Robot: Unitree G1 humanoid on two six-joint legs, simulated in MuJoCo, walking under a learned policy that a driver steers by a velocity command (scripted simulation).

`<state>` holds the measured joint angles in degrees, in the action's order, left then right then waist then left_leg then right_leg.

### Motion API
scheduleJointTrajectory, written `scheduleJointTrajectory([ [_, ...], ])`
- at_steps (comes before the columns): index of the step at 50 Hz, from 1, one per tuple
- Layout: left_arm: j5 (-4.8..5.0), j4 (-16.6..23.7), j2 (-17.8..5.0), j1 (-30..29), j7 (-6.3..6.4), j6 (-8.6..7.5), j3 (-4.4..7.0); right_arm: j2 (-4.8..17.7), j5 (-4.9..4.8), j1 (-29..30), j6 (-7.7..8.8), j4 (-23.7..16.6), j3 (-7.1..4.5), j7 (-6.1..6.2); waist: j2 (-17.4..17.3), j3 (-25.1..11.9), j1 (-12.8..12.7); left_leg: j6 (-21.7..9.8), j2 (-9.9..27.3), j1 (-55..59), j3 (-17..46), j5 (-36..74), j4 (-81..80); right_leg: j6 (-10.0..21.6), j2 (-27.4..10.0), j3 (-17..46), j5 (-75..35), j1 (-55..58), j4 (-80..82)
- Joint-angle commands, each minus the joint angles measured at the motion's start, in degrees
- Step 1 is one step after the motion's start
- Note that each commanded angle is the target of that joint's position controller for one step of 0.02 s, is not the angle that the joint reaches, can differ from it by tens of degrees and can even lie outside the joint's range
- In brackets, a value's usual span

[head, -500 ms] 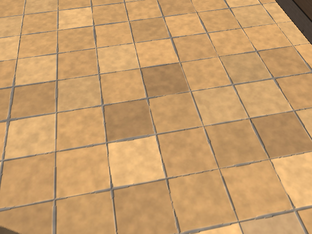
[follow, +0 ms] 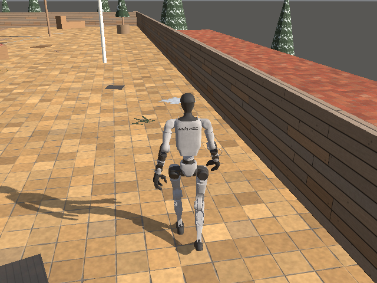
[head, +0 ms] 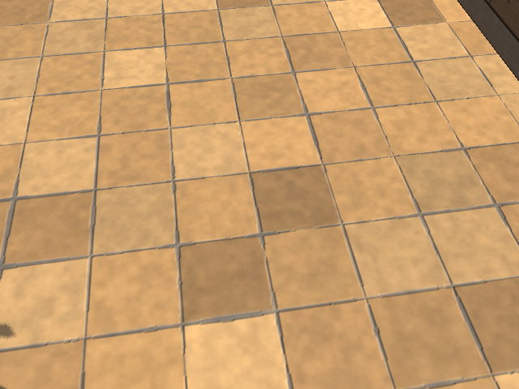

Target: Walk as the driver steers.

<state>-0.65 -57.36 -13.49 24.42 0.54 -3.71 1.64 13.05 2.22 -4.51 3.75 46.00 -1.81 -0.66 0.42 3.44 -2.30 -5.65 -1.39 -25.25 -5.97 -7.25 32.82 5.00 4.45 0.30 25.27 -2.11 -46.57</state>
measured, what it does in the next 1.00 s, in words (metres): walks ahead, turning left: right foot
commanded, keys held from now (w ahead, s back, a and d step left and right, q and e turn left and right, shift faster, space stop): w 0.34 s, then w+q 0.66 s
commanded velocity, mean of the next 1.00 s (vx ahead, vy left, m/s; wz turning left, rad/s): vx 0.50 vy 0.00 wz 0.25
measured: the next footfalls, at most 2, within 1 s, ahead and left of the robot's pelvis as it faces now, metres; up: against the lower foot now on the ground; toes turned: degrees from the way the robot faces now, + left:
right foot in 0.50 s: +0.43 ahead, -0.12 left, +0.00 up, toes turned +0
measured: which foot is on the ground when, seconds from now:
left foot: down 0.00-0.50, up 0.52-1.00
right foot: up 0.00-0.48, down 0.50-1.00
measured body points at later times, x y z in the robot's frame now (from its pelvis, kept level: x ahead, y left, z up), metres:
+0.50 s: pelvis +0.27 -0.02 +0.00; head +0.30 -0.03 +0.45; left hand +0.47 +0.20 -0.09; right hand +0.20 -0.27 -0.14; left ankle +0.10 +0.07 -0.72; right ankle +0.39 -0.11 -0.72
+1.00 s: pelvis +0.51 +0.00 +0.01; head +0.54 +0.02 +0.46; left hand +0.39 +0.23 -0.14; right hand +0.77 -0.14 -0.10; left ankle +0.61 +0.12 -0.70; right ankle +0.39 -0.12 -0.72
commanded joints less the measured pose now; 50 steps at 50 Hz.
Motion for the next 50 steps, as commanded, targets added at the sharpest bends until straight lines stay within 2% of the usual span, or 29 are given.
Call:
scheduleJointTrajectory([
  [1,-0.14,5.1,-7.5,-0.4,-0.23,-1.18,1.73,10.4,-1.74,-14.0,-0.43,2.4,-3.4,0.07,-4.3,-8.2,4.8,-12.0,22.3,30.8,35.0,-8.1,-17.4,1.0,-3.2,5.3,-3.2,-32.4,-30.0],
  [2,-0.24,5.5,-6.7,-2.9,-0.5,-1.34,1.46,7.0,-1.43,-11.4,-0.08,2.4,-2.52,-0.21,-1.1,-4.3,4.0,-10.7,19.7,24.6,29.1,-4.2,-19.6,1.0,-5.3,4.5,-6.1,-31.4,-27.0],
  [3,-0.52,5.5,-5.8,-3.5,-0.74,-0.86,1.45,5.5,-1.33,-10.8,0.33,3.0,-1.99,-0.05,-1.6,-2.1,2.6,-8.8,17.1,20.3,24.2,-1.1,-21.0,0.6,-6.9,4.0,-7.3,-29.6,-23.9],
  [4,-1.2,5.4,-5.0,-2.6,-1.12,-0.06,1.22,4.0,-1.38,-10.6,0.66,4.0,-1.44,0.14,-3.0,-1.6,1.1,-7.2,14.8,16.9,20.3,1.3,-22.5,-0.1,-8.0,3.6,-8.2,-26.8,-21.3],
  [6,-1.57,5.1,-3.5,-2.4,-1.82,1.01,0.95,4.8,-1.51,-13.0,1.62,5.6,-1.52,0.15,-3.6,-1.9,0.4,-7.2,13.7,15.3,17.0,6.3,-23.9,-1.3,-8.4,2.1,-9.4,-25.6,-19.1],
  [9,-1.6,7.2,-3.3,-8.7,-2.29,1.64,0.78,6.6,-1.84,-15.7,2.17,7.2,-1.95,0.1,-3.2,0.2,0.9,-7.5,12.7,15.7,13.6,6.2,-26.9,-3.1,-10.4,0.2,-14.5,-31.2,-13.2],
  [11,-1.4,8.9,-3.4,-14.0,-2.38,1.65,0.64,6.4,-1.92,-17.6,2.06,8.1,-1.81,0.06,-3.2,1.4,2.1,-6.9,11.6,17.4,11.8,7.8,-27.7,-4.2,-11.2,-1.0,-18.5,-34.3,-7.2],
  [14,-0.98,10.8,-2.3,-20.2,-2.5,1.38,0.05,6.3,-1.95,-20.0,1.99,9.1,-1.68,0.05,-3.6,1.7,3.8,-5.7,10.3,19.4,9.1,11.8,-27.2,-4.7,-10.3,-2.8,-23.7,-33.4,2.8],
  [17,-0.79,12.1,-2.2,-24.9,-2.36,1.2,-0.22,6.6,-1.69,-22.8,1.9,10.3,-1.66,0.33,-4.1,1.7,5.4,-5.4,11.2,23.6,8.4,15.6,-25.7,-4.2,-8.9,-4.0,-25.6,-32.4,9.1],
  [19,-0.86,13.2,-2.8,-27.3,-2.21,0.91,-0.06,6.5,-1.41,-24.2,1.61,11.1,-1.57,0.66,-4.2,2.1,5.9,-5.6,12.6,26.7,10.1,19.1,-23.4,-3.6,-8.2,-3.5,-23.9,-32.4,11.6],
  [21,-0.83,13.7,-3.6,-26.8,-2.04,0.38,0.24,7.6,-1.1,-23.3,1.31,11.2,-1.87,1.08,-4.6,1.8,4.8,-5.4,13.9,29.0,11.6,23.9,-20.2,-2.5,-7.3,-2.9,-20.0,-30.4,13.9],
  [22,-0.81,13.2,-4.2,-24.6,-1.86,-0.02,0.51,8.2,-0.97,-22.1,1.18,11.0,-2.05,1.24,-4.7,1.0,3.4,-4.8,14.0,29.0,11.9,27.7,-17.6,-1.9,-6.4,-2.9,-17.6,-26.8,15.5],
  [23,-0.87,11.8,-5.1,-19.8,-1.5,-0.47,1.01,8.8,-0.97,-20.9,1.11,10.8,-2.22,1.28,-4.8,-1.2,1.2,-4.0,13.4,28.3,11.8,33.2,-12.6,-1.1,-4.8,-3.3,-15.7,-20.3,17.6],
  [24,-1.33,8.9,-6.4,-10.9,-0.93,-1.21,1.77,8.5,-1.29,-19.8,1.01,10.6,-2.11,1.11,-2.6,-5.9,-2.7,-2.9,10.7,25.2,10.0,33.3,-2.6,0.2,-4.2,-3.5,-18.0,-8.5,21.6],
  [25,-2.81,7.0,-10.6,-0.9,-0.04,-1.88,3.02,6.6,-1.96,-19.3,1.21,8.9,-1.51,0.88,1.9,-13.4,-6.1,-1.7,7.3,15.1,7.9,19.6,12.3,2.7,-13.9,6.1,-14.0,6.7,22.4],
  [26,-3.49,6.8,-17.0,2.4,0.08,-1.41,4.73,-0.7,-4.19,-26.5,1.03,7.5,-0.05,0.75,15.3,-21.4,-3.4,1.0,-2.2,-5.1,2.8,-17.8,32.0,9.3,-30.8,30.6,-9.5,22.8,26.8],
  [27,-1.78,7.7,-13.1,-1.0,-0.21,-0.5,4.14,6.5,-2.51,-24.0,0.29,8.5,-1.84,1.35,7.5,-19.1,-3.2,0.0,-0.2,-9.6,8.4,-21.8,38.2,9.1,-29.9,35.1,-4.7,17.2,30.6],
  [28,-1.3,8.5,-8.8,-6.8,-0.31,-0.48,2.95,6.8,-2.16,-20.0,0.13,7.7,-2.37,1.08,3.8,-10.3,-1.0,-0.3,2.6,-10.8,9.6,-16.7,38.3,7.4,-27.4,25.8,-4.3,9.1,31.9],
  [29,-1.2,8.8,-5.9,-10.0,-0.45,-0.83,2.28,5.3,-2.15,-17.8,0.1,7.3,-2.18,0.68,2.7,-5.9,0.1,-0.1,4.7,-9.6,9.3,-12.8,36.2,6.0,-24.9,18.9,-8.8,2.5,34.2],
  [31,-0.79,7.9,-3.6,-10.9,0.01,-1.56,1.66,4.0,-0.85,-17.6,-1.31,7.3,-2.38,-0.18,4.8,-2.5,2.5,0.8,6.6,-6.3,8.9,-9.8,33.3,3.0,-20.7,9.2,-15.4,-4.4,36.6],
  [33,-0.41,7.0,-3.7,-9.0,0.08,-2.62,1.74,2.6,-0.61,-17.1,-2.6,6.8,-2.35,-0.89,4.3,-2.7,3.3,1.5,6.7,-6.0,8.1,-7.9,33.2,2.9,-20.3,5.0,-20.8,-5.4,37.6],
  [34,-0.11,6.5,-4.2,-8.2,0.1,-3.03,1.93,2.2,-0.57,-15.7,-3.01,6.1,-2.36,-1.16,4.1,-2.1,3.6,1.9,7.0,-7.7,7.8,-6.4,32.7,3.0,-20.2,2.9,-22.5,-5.3,38.2],
  [36,-0.13,5.9,-4.6,-6.7,0.16,-3.38,2.14,2.2,-0.42,-11.9,-3.48,4.6,-2.36,-1.63,3.6,-1.0,3.5,2.4,7.7,-11.5,7.3,-2.5,31.1,3.1,-20.0,-0.6,-24.5,-4.4,39.1],
  [41,-0.44,4.5,-4.6,-4.0,0.24,-3.21,2.09,1.5,-0.53,-1.7,-3.35,0.6,-1.54,-2.67,3.4,1.7,2.0,3.1,7.1,-13.0,4.2,6.6,16.6,2.7,-18.2,-8.5,-29.7,-3.0,39.1],
  [45,-0.49,3.2,-6.3,-0.4,0.7,-2.7,2.52,1.6,-0.17,5.0,-3.23,-2.3,-0.96,-3.27,3.3,2.7,0.1,1.1,5.8,-11.0,-0.1,6.0,7.4,2.5,-20.0,-12.0,-35.6,2.5,37.5],
  [47,-0.63,2.6,-6.9,0.6,1.02,-1.96,2.7,2.2,0.05,5.9,-3.18,-3.2,-1.12,-3.32,3.6,2.6,0.3,-0.6,4.5,-9.7,-1.5,2.0,4.9,2.0,-20.8,-13.7,-43.0,6.3,34.4],
  [48,-0.72,2.6,-7.6,0.3,1.17,-1.6,2.84,2.6,0.09,5.3,-3.2,-3.2,-1.33,-3.18,4.1,1.8,0.9,-1.7,2.9,-7.5,-2.6,-0.7,4.0,1.7,-20.9,-14.8,-51.2,7.6,31.3],
  [50,-0.81,2.6,-9.5,-0.2,1.36,-0.6,3.4,3.9,0.17,-0.2,-3.14,-2.0,-2.12,-2.6,5.5,-1.9,3.5,-4.2,-1.2,-0.3,-4.3,-7.0,3.0,1.3,-21.0,-16.1,-66.7,9.4,20.5],
])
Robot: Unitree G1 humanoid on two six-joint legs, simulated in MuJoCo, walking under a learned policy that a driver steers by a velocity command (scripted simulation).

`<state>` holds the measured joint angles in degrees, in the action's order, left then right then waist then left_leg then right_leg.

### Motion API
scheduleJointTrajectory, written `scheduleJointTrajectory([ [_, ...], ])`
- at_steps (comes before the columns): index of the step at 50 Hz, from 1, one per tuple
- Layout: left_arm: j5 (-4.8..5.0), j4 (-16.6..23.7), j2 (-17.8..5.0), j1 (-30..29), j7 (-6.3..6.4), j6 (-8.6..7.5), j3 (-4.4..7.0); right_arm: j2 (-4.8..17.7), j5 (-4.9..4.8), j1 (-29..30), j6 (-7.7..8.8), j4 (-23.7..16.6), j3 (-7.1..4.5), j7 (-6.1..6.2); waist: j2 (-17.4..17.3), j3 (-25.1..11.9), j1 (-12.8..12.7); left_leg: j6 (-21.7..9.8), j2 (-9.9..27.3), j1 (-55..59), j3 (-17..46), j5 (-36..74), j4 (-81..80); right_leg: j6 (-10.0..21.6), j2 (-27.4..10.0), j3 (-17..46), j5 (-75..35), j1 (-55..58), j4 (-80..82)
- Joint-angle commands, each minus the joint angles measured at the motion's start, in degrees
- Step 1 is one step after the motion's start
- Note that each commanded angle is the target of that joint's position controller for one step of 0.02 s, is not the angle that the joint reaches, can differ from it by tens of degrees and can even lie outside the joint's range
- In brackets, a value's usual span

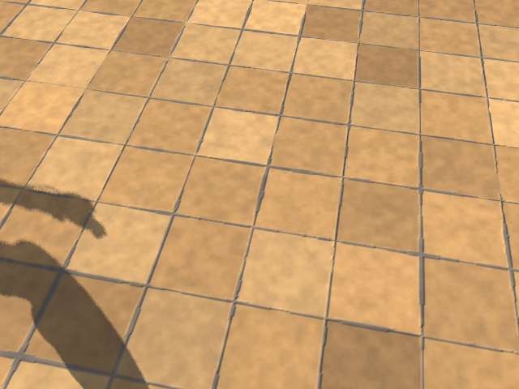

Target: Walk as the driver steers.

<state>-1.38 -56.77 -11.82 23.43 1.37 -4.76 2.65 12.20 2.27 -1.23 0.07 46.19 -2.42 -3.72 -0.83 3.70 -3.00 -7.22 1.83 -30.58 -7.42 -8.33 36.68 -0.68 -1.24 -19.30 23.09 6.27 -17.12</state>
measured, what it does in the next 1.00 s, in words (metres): walks ahead: left foot, then right foot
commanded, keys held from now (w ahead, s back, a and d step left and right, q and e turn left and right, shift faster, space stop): w+q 0.34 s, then q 0.02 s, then e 0.64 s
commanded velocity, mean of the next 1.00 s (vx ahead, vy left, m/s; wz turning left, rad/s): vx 0.28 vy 0.00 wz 0.09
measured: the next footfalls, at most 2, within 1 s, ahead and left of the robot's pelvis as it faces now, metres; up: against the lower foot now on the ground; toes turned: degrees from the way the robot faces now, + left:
left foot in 0.04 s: +0.17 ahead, +0.07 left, +0.00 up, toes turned +7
right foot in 0.56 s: +0.49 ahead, -0.01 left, +0.00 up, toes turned +13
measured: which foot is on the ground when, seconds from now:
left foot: up 0.00-0.02, down 0.04-0.58, up 0.60-1.00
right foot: down 0.00-0.06, up 0.08-0.54, down 0.56-1.00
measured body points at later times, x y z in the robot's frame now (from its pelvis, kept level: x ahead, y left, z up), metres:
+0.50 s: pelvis +0.27 +0.03 +0.01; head +0.30 +0.05 +0.46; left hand +0.40 +0.30 -0.10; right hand +0.31 -0.25 -0.12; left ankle +0.13 +0.07 -0.73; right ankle +0.46 -0.05 -0.70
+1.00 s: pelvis +0.36 +0.04 +0.01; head +0.39 +0.04 +0.46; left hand +0.42 +0.33 -0.11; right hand +0.50 -0.21 -0.12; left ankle +0.37 +0.18 -0.70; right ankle +0.45 -0.02 -0.73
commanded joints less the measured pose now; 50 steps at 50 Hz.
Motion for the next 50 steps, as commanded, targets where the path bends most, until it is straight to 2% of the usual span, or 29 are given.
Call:
scheduleJointTrajectory([
  [1,-0.02,2.3,-11.9,0.6,0.4,1.11,2.62,5.9,0.1,-9.4,0.96,-0.5,-2.27,0.89,6.4,-5.7,6.5,-4.1,-6.5,11.7,-2.8,-7.3,-3.1,6.7,-15.2,3.2,-64.8,-0.1,-18.6],
  [2,0.14,3.2,-11.9,-0.4,0.12,1.48,2.59,8.3,0.64,-18.5,1.51,2.4,-3.54,1.68,3.3,-10.7,10.8,-6.2,-6.5,24.7,0.4,-5.5,-8.2,4.9,-14.0,2.4,-55.2,-7.5,-32.9],
  [3,0.63,6.1,-6.7,0.7,-0.35,1.32,1.44,14.8,1.14,-22.6,1.65,2.9,-5.4,2.56,-6.0,-16.4,10.4,-11.2,9.0,41.4,21.8,-10.9,-9.8,2.3,-9.4,2.9,-20.2,-26.9,-52.0],
  [4,0.74,10.4,-7.1,-2.7,-1.31,0.57,1.72,18.9,-0.58,-21.4,0.97,1.4,-6.14,2.71,-11.1,-19.9,8.7,-18.3,18.7,48.8,51.2,-8.7,-20.0,-0.4,2.5,13.0,9.4,-44.6,-66.3],
  [5,0.27,11.7,-9.1,-10.0,-1.54,0.0,1.94,17.1,-1.24,-20.6,0.34,1.9,-5.72,3.16,-1.9,-12.5,9.7,-16.0,17.1,45.0,42.7,-5.6,-21.7,0.3,-1.6,19.9,3.5,-51.2,-65.8],
  [6,0.94,11.9,-8.0,-10.2,-1.69,-0.78,1.48,14.2,-1.7,-17.6,0.49,2.1,-4.97,3.53,-0.4,-6.5,7.4,-14.0,15.5,37.2,35.2,-0.1,-22.0,0.7,-3.9,20.0,-2.3,-50.1,-61.2],
  [7,0.78,10.6,-7.8,-8.5,-1.5,-0.88,1.53,11.5,-1.73,-14.6,0.92,1.8,-4.28,3.66,2.4,-3.3,4.4,-11.2,12.1,30.4,29.6,7.0,-22.6,0.7,-5.7,20.2,-4.7,-45.9,-55.5],
  [8,-0.38,10.4,-7.8,-7.5,-1.42,-0.01,1.6,10.0,-2.26,-12.8,1.41,1.6,-3.75,3.91,2.2,-2.6,2.5,-9.8,9.2,26.0,25.5,12.0,-23.0,0.1,-6.5,20.5,-5.1,-42.1,-52.3],
  [9,-1.21,10.0,-7.4,-6.0,-1.56,1.12,1.51,9.1,-2.38,-12.0,2.02,1.2,-3.35,3.91,1.3,-3.6,1.4,-9.3,7.5,23.9,23.1,14.9,-23.3,-0.6,-6.8,20.7,-5.6,-39.0,-50.4],
  [10,-1.51,10.3,-7.1,-6.0,-1.79,2.03,1.5,9.1,-2.54,-12.8,2.71,1.3,-3.25,3.77,1.0,-4.2,1.1,-9.4,6.6,23.1,22.4,17.7,-23.3,-1.2,-6.4,20.3,-5.6,-38.2,-49.2],
  [13,-1.4,12.3,-6.3,-10.4,-2.22,3.27,1.25,11.2,-2.42,-16.4,3.5,1.8,-3.67,3.52,-0.1,-3.1,1.9,-8.9,4.8,21.7,21.4,17.1,-24.7,-2.6,-6.0,19.2,-10.1,-41.0,-43.2],
  [17,-1.11,15.7,-6.9,-20.0,-2.33,3.37,1.04,11.3,-2.27,-21.6,3.32,2.3,-3.62,3.49,-1.9,-1.1,5.4,-7.3,4.4,25.6,23.7,14.8,-25.2,-3.2,-5.0,19.5,-17.6,-46.8,-33.0],
  [19,-0.84,16.5,-6.4,-21.8,-2.48,3.07,0.65,11.3,-2.22,-22.9,3.19,2.6,-3.44,3.82,-2.2,-0.9,5.8,-6.0,4.0,28.2,21.6,27.0,-22.3,-2.7,-3.6,18.8,-19.9,-46.4,-28.0],
  [21,-0.46,16.6,-5.3,-22.9,-2.58,2.45,-0.09,10.0,-2.04,-24.2,3.14,3.3,-2.86,4.24,-2.8,-1.9,6.8,-3.6,3.1,29.4,17.9,37.8,-19.7,-1.2,-1.8,16.7,-22.9,-42.3,-22.9],
  [23,-0.26,16.3,-4.8,-23.2,-2.6,1.82,-0.55,8.7,-1.62,-25.2,3.19,4.1,-2.1,4.56,-3.8,-2.5,7.5,-1.7,3.1,30.0,16.5,40.6,-18.6,0.7,0.0,15.4,-24.8,-37.0,-18.4],
  [25,-0.41,14.8,-6.7,-18.9,-2.33,1.29,-0.09,9.5,-1.13,-23.5,3.49,4.1,-1.95,5.03,-5.1,-3.3,5.4,-0.3,4.4,31.7,17.0,45.1,-15.1,3.2,1.4,16.0,-22.1,-31.4,-15.2],
  [26,-0.49,13.0,-8.2,-14.0,-2.0,0.88,0.42,10.4,-0.99,-22.0,3.68,4.0,-2.12,5.35,-5.3,-4.7,3.1,0.3,4.7,32.9,17.0,49.4,-11.0,4.5,2.7,16.2,-20.4,-27.3,-13.5],
  [27,-0.49,10.6,-8.7,-7.5,-1.7,0.14,0.7,11.3,-1.26,-20.1,3.73,4.0,-2.29,5.39,-3.9,-6.5,-0.6,1.1,3.5,33.6,15.3,49.4,-3.4,5.6,3.0,16.2,-24.7,-21.4,-7.7],
  [28,-0.66,8.7,-10.3,-1.7,-1.3,-0.69,1.0,11.0,-1.6,-20.0,4.09,3.3,-2.12,5.31,-0.7,-10.2,-2.6,2.2,0.6,28.7,13.6,37.2,6.8,6.8,-1.6,20.6,-41.5,-11.2,-6.6],
  [29,-1.0,8.9,-15.1,0.7,-1.36,-0.8,1.85,6.6,-2.71,-27.5,4.14,2.7,-1.29,5.44,11.5,-17.6,0.8,4.4,-6.4,16.5,9.5,-2.1,25.8,14.7,-17.6,37.2,-77.0,3.6,-13.9],
  [30,1.28,8.7,-14.5,-0.3,-1.86,0.5,2.01,6.9,-3.06,-33.2,3.32,4.6,-1.36,5.41,15.3,-24.7,3.0,5.7,-10.5,8.9,9.7,-25.2,35.4,23.0,-23.3,50.7,-83.4,7.6,-9.8],
  [31,2.6,10.7,-12.1,-5.7,-2.35,1.27,1.82,9.5,-0.79,-28.4,2.51,4.6,-1.58,5.4,6.4,-19.1,3.4,6.1,-7.0,5.8,12.1,-21.7,39.0,22.2,-20.2,48.2,-70.1,1.1,-7.0],
  [32,2.44,11.7,-9.9,-9.9,-2.29,1.85,1.35,9.6,0.06,-22.1,2.16,3.2,-1.66,5.12,3.0,-12.3,3.0,6.4,-5.5,3.0,11.8,-19.4,38.4,20.5,-16.8,43.1,-59.3,-5.6,-5.0],
  [33,1.98,11.7,-8.6,-11.2,-2.01,2.31,0.95,9.0,0.05,-19.1,1.72,2.3,-1.54,4.85,1.5,-8.3,3.6,6.7,-3.6,2.5,11.8,-17.7,35.6,18.4,-13.9,39.4,-53.6,-11.1,-2.6],
  [34,1.96,11.2,-8.7,-11.0,-1.69,2.66,0.98,8.6,0.07,-18.0,0.88,1.4,-1.43,4.59,2.4,-6.6,4.3,7.2,-2.4,3.8,11.6,-16.4,32.3,16.8,-11.5,37.0,-48.9,-15.3,-0.8],
  [38,0.85,10.9,-10.9,-10.5,-1.76,3.74,2.07,6.7,-0.34,-18.5,-1.38,1.0,-0.87,4.88,5.0,-8.5,5.3,8.7,-3.1,7.7,9.7,-15.2,25.5,14.8,-7.5,35.2,-34.2,-21.7,1.2],
  [43,0.45,11.6,-12.2,-9.4,-1.57,5.67,3.24,7.3,-0.64,-11.8,-2.41,-1.3,-0.89,5.55,7.9,-6.6,2.6,9.6,-2.8,4.6,10.2,-13.5,16.7,13.2,-5.9,41.5,-4.5,-23.2,5.1],
  [47,0.18,12.0,-12.7,-9.0,-1.53,6.71,3.97,7.1,-1.4,-9.5,-1.88,-2.4,-0.63,6.03,8.1,-6.1,1.3,9.2,-3.8,5.9,10.7,-14.1,10.7,12.1,-5.7,45.4,-1.3,-22.3,4.8],
  [50,0.01,12.4,-12.5,-10.0,-1.8,7.32,4.26,7.0,-2.18,-11.0,-1.01,-2.6,-0.36,6.51,8.9,-6.1,1.6,7.7,-5.6,10.5,10.8,-15.7,3.5,11.2,-5.2,48.1,-3.9,-22.5,3.9],
])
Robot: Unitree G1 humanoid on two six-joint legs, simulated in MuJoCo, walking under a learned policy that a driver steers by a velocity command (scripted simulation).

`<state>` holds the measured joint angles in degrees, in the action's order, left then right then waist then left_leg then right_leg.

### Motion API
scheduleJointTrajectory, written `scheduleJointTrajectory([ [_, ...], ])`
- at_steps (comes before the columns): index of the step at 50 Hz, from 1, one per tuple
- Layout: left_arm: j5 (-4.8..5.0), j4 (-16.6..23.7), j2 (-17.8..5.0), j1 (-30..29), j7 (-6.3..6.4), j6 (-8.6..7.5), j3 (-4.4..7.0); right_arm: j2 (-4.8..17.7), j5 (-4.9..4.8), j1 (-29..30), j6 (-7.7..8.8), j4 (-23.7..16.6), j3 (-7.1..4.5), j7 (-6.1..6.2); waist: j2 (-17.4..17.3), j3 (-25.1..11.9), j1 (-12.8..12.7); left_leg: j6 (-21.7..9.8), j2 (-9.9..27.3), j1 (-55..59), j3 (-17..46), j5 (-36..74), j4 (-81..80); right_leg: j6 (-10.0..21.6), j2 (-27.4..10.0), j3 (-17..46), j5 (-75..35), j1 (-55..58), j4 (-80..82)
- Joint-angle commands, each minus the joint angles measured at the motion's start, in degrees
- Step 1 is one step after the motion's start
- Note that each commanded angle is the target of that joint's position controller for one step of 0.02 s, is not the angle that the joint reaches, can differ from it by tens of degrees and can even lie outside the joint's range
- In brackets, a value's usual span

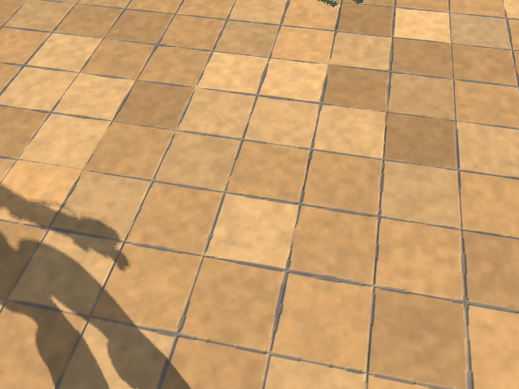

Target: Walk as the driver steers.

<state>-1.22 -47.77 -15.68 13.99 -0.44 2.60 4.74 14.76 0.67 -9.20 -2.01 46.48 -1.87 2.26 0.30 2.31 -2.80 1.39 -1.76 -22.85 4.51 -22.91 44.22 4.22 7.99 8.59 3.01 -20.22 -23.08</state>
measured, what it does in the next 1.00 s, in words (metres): steps on the spot, turning right: left foot, then right foot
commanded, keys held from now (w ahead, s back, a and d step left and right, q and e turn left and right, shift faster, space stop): e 0.34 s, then no key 0.66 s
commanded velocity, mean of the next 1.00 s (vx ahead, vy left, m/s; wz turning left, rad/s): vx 0.01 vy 0.00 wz -0.32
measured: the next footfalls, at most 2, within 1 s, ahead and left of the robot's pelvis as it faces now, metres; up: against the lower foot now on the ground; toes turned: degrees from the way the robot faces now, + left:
left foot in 0.08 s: +0.05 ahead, +0.12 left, +0.00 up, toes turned -8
right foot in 0.52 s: -0.02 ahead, -0.09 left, +0.00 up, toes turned -16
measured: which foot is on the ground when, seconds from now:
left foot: up 0.00-0.06, down 0.08-0.52, up 0.54-0.86, down 0.88-1.00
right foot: down 0.00-0.08, up 0.10-0.50, down 0.52-1.00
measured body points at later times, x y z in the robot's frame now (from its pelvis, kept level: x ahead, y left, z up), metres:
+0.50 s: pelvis -0.01 +0.02 +0.00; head +0.02 +0.01 +0.45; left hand +0.20 +0.23 -0.12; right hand +0.00 -0.27 -0.12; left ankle +0.01 +0.12 -0.74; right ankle -0.06 -0.08 -0.72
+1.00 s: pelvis -0.02 +0.02 +0.01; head -0.01 +0.02 +0.46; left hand +0.14 +0.22 -0.14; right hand -0.05 -0.24 -0.13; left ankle +0.01 +0.13 -0.74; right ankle -0.05 -0.08 -0.74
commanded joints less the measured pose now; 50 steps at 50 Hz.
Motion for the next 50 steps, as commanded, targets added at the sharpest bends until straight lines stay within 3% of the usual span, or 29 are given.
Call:
scheduleJointTrajectory([
  [1,-0.07,3.5,-8.6,-1.2,-0.11,0.19,2.23,4.5,-0.86,-4.6,1.42,-2.8,-0.88,0.72,8.2,-4.7,2.0,-1.7,-2.7,5.5,-1.1,-1.2,-8.2,5.6,-14.1,21.1,15.1,3.5,9.6],
  [3,0.82,4.1,-8.2,-3.3,-0.07,0.47,2.18,5.1,-0.76,-9.8,2.27,-1.8,-1.07,1.32,7.5,-4.2,5.2,-3.6,-2.7,14.7,-1.2,4.5,-23.1,1.9,-11.2,20.2,17.8,-0.6,7.6],
  [4,1.44,4.7,-5.8,-2.2,0.11,0.28,1.57,9.2,-0.05,-9.7,2.61,-2.2,-2.0,1.87,1.1,-3.8,4.1,-5.6,5.3,18.3,6.9,0.5,-31.5,-1.7,-6.7,15.8,24.2,-5.0,1.6],
  [5,2.33,6.0,-3.0,-1.1,0.29,-0.16,1.07,15.2,0.78,-5.5,2.35,-4.4,-3.3,1.98,-12.3,-3.9,2.3,-11.5,21.0,18.7,24.6,-3.9,-36.6,-4.5,2.8,2.0,26.8,-12.6,-14.3],
  [6,-0.28,4.8,-8.0,-1.4,0.69,-0.52,2.19,13.9,1.63,-0.8,2.07,-5.4,-3.12,1.55,-7.9,-0.9,1.7,-15.2,24.4,9.9,23.8,5.7,-35.1,-5.1,0.0,-2.2,27.3,-12.9,-27.4],
  [7,-0.57,4.2,-9.0,-0.8,0.42,-0.52,2.66,9.5,1.32,0.5,2.21,-6.1,-1.93,1.26,-4.7,-1.4,0.3,-15.1,21.4,7.1,18.4,15.3,-32.5,-5.1,-1.8,-1.8,25.0,-8.8,-34.0],
  [8,-0.64,3.3,-8.2,1.1,0.09,-0.19,2.6,7.1,0.88,2.6,2.35,-6.3,-1.26,0.97,-4.0,-1.2,-1.4,-13.1,17.3,7.1,11.7,21.4,-30.6,-5.2,-2.1,-2.4,22.0,-8.3,-38.4],
  [9,-0.73,2.7,-7.7,2.4,-0.21,0.39,2.51,6.7,0.64,3.4,2.45,-6.9,-1.07,0.88,-6.0,-1.9,-1.7,-11.7,14.5,9.5,7.2,25.1,-29.2,-5.5,-2.2,-3.2,20.2,-9.2,-42.1],
  [11,-0.33,2.8,-7.3,2.0,-1.03,1.17,2.11,6.7,0.8,1.0,2.36,-7.2,-1.04,0.79,-8.1,-2.5,0.2,-11.8,13.1,14.3,2.8,34.3,-26.8,-6.8,-3.0,-5.2,20.1,-12.0,-44.2],
  [14,0.2,4.9,-6.2,-3.1,-1.72,1.6,1.26,8.3,0.75,-5.4,2.21,-5.7,-1.84,0.62,-8.3,-3.1,4.0,-13.0,14.9,23.1,2.1,40.8,-24.5,-8.3,-4.5,-6.4,20.9,-15.2,-38.4],
  [16,0.41,5.9,-5.8,-4.7,-2.06,1.88,0.88,9.4,0.8,-7.0,2.13,-5.2,-2.4,0.44,-9.3,-3.6,5.1,-13.5,16.3,25.4,1.7,41.7,-23.7,-8.5,-5.3,-7.1,22.2,-14.1,-34.2],
  [21,1.22,7.0,-4.5,-5.4,-1.78,1.94,-0.25,10.7,1.11,-5.6,2.18,-4.8,-3.02,-1.03,-11.4,-4.6,5.1,-13.3,16.7,19.9,-0.9,42.8,-21.5,-6.0,-5.1,-10.5,24.5,-1.7,-21.0],
  [24,1.32,6.5,-4.1,-3.3,-1.03,1.32,-0.68,11.2,0.56,-4.5,1.72,-3.9,-3.25,-1.61,-11.4,-5.1,3.4,-12.1,16.3,18.3,-1.2,42.4,-18.0,-3.9,-4.5,-12.1,19.0,4.9,-8.4],
  [25,0.84,5.8,-3.8,-1.6,-0.68,0.71,-0.94,11.0,0.03,-3.8,1.43,-3.7,-3.18,-1.61,-9.9,-5.0,1.7,-10.0,15.2,15.7,-2.6,39.0,-15.6,-3.1,-4.7,-12.0,10.1,10.1,2.1],
  [26,-0.18,5.5,-5.9,-1.0,-0.22,-0.14,-0.76,9.7,-0.06,-5.5,1.38,-3.3,-2.84,-1.58,-5.4,-6.4,1.7,-6.5,13.8,10.0,-4.2,30.8,-11.9,-2.3,-8.5,-6.2,3.5,18.0,8.0],
  [27,-0.96,6.4,-10.2,0.1,0.23,-1.06,-0.51,4.1,0.87,-8.0,1.15,-4.9,-1.37,-2.0,9.8,-9.1,3.1,-2.5,8.8,-1.1,-8.6,2.3,-0.6,0.2,-25.0,12.0,-10.8,27.0,9.1],
  [28,0.29,5.7,-12.1,-0.6,0.65,-1.49,-0.11,3.8,0.05,-4.0,0.0,-5.6,-0.99,-1.08,14.4,-6.4,1.1,-1.7,3.8,-0.8,-6.2,-11.7,2.4,8.8,-29.9,13.4,-24.8,16.6,5.4],
  [29,0.49,5.6,-8.5,-2.0,0.56,-1.76,-1.0,6.6,-0.06,-3.8,-0.77,-4.7,-1.61,-0.9,7.7,-4.1,1.8,-1.3,4.8,-0.8,-3.7,-10.7,5.5,10.0,-27.0,10.1,-22.8,16.0,5.7],
  [30,0.49,5.6,-6.0,-4.9,0.69,-1.88,-2.03,6.4,-0.25,-3.8,-0.97,-3.7,-1.75,-1.15,7.0,-1.8,3.0,-1.2,4.8,-0.9,-3.0,-7.4,5.7,8.6,-23.9,6.6,-19.1,14.3,6.5],
  [31,0.08,5.7,-5.2,-7.3,0.96,-1.68,-2.45,6.8,-0.33,-5.1,-0.86,-2.4,-1.93,-1.37,7.1,-0.8,4.2,-0.8,4.8,-0.3,-3.1,-4.3,4.5,6.6,-20.9,3.9,-17.5,13.8,7.0],
  [33,0.43,4.8,-5.6,-6.5,1.58,-1.93,-2.56,7.0,0.53,-7.4,-0.9,-0.5,-2.13,-1.66,8.2,-2.4,4.2,0.0,3.8,1.3,-4.0,-1.4,5.1,6.1,-18.7,0.8,-23.7,15.5,5.7],
  [37,0.31,2.7,-5.1,-5.6,1.64,-2.19,-3.05,4.5,0.05,-6.2,-1.08,0.9,-1.29,-1.47,7.0,-2.5,3.2,0.6,3.4,5.2,-4.3,-0.7,-2.0,6.2,-18.2,0.2,-16.9,14.2,5.5],
  [41,0.13,0.7,-5.3,-5.8,1.83,-2.12,-3.12,4.0,-0.22,-6.6,-0.75,2.8,-0.9,-0.6,7.0,-1.9,3.0,-0.4,2.5,10.3,-5.0,2.7,-13.2,6.3,-18.4,3.0,-8.9,11.9,4.8],
  [43,0.7,-0.2,-4.8,-6.6,1.93,-2.27,-3.34,3.7,0.38,-8.4,0.24,4.4,-0.43,-0.25,3.8,-2.4,4.8,-1.2,4.3,18.8,-3.1,16.9,-25.1,2.9,-17.1,3.0,-3.2,7.8,3.9],
  [44,0.64,-0.6,-3.7,-5.3,1.81,-2.55,-3.66,5.5,1.02,-8.8,1.06,4.8,-0.53,-0.11,1.3,-3.3,4.0,-1.8,8.5,22.6,1.6,21.7,-26.2,0.8,-15.3,2.5,0.9,5.6,3.1],
  [45,0.92,-1.7,-3.1,-2.0,1.46,-2.46,-3.44,8.5,0.3,-5.9,1.4,5.3,-1.06,-0.39,-4.2,-1.2,0.1,-3.5,9.9,17.9,3.2,24.0,-23.8,-0.2,-11.0,-0.7,6.1,7.0,5.7],
  [47,0.67,-4.2,-4.0,-3.4,1.73,-2.1,-3.25,4.7,0.02,-4.9,2.01,6.4,-0.24,-1.23,-4.0,0.3,2.6,-3.3,8.5,12.6,2.0,17.7,-25.5,-1.0,-10.7,-1.5,5.7,12.7,5.3],
  [50,0.59,-6.2,-4.2,-2.9,1.62,-2.23,-3.08,4.4,-0.1,-5.7,2.35,8.5,-0.01,-0.7,-4.6,-0.1,2.6,-3.1,7.6,13.7,1.5,16.9,-26.8,-0.9,-11.6,-1.4,3.2,13.0,4.9],
])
